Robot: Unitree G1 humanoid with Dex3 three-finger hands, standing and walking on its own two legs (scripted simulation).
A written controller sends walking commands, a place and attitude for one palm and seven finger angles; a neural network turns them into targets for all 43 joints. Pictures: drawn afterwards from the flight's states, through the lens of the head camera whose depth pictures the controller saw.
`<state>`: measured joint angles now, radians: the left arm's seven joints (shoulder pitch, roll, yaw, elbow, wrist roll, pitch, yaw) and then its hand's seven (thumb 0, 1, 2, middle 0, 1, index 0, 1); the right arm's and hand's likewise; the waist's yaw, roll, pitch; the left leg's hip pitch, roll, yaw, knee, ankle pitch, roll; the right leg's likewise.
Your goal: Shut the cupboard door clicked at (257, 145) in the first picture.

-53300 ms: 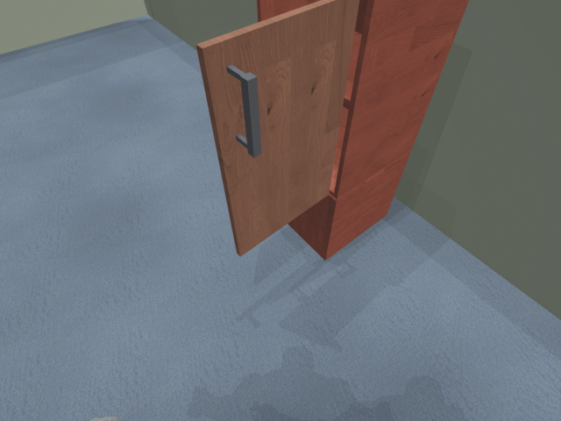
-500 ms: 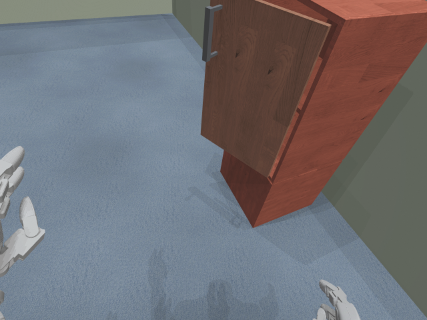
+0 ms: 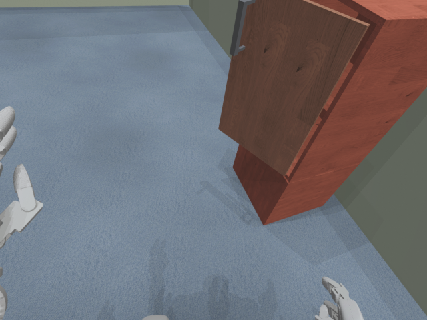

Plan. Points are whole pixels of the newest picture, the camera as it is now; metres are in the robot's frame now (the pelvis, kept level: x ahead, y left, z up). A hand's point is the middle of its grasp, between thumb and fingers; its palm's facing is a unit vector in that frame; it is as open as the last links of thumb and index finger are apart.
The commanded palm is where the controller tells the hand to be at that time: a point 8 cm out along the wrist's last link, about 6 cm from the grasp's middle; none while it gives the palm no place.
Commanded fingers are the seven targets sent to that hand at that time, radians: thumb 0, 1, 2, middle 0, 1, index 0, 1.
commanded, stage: stop stepping back and stand still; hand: left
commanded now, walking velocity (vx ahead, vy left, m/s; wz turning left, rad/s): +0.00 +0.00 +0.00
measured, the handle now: (242, 27) +0.89 -0.01 +0.14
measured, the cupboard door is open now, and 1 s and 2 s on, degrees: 26 26 26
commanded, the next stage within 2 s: let the arm hang, fingers relaxed in 0.54 s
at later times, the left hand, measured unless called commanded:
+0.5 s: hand (19, 186) +0.23 +0.28 +0.18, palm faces +0.42 -0.81 -0.41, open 7.4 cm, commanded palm +0.17 +0.32 +0.19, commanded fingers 0.00 0.90 0.90 -0.20 -0.30 -0.20 -0.30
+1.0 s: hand out of the picture +0.02 +0.19 -0.17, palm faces +0.05 -0.99 -0.14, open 7.0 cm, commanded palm none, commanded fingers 0.00 0.90 0.90 -0.20 -0.30 -0.20 -0.30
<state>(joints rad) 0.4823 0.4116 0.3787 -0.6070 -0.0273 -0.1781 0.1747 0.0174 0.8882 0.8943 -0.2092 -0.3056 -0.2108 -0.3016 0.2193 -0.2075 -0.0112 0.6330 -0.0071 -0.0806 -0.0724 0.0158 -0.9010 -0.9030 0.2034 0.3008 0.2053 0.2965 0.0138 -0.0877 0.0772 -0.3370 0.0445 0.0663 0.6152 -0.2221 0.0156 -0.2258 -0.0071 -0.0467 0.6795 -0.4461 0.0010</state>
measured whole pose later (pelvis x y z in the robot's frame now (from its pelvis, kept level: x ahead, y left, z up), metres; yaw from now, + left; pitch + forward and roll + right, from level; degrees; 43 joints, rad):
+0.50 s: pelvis +0.03 +0.02 +0.01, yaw +0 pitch +0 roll -1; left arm 0.52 0.41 0.40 -0.54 -0.04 -0.17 0.16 0.02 0.89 0.89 -0.21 -0.31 -0.21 -0.30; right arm 0.21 -0.19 0.03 0.63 0.01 -0.07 -0.07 0.02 -0.90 -0.90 0.20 0.30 0.21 0.30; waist 0.01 -0.03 0.02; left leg -0.30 0.02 0.08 0.51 -0.21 0.04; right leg -0.17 0.00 -0.05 0.45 -0.28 0.00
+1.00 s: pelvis +0.00 +0.02 +0.01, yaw +2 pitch +0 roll -1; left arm 0.34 0.19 0.01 0.91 0.02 0.05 0.02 0.00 0.98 0.89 -0.21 -0.30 -0.21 -0.30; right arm 0.26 -0.21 0.03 0.94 -0.03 0.03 0.01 0.01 -0.90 -0.90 0.20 0.30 0.20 0.30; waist -0.01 -0.06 0.04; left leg -0.35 0.00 0.05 0.54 -0.19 0.05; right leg -0.21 -0.01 -0.08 0.51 -0.29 0.00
